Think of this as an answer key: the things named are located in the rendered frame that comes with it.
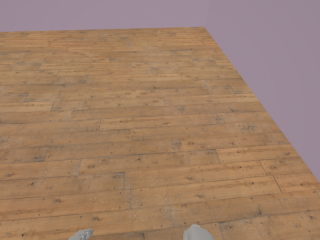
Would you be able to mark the right robot thigh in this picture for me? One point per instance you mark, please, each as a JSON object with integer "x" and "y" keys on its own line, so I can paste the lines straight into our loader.
{"x": 197, "y": 233}

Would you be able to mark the left robot hand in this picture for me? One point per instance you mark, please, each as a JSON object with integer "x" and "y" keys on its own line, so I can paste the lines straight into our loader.
{"x": 82, "y": 234}

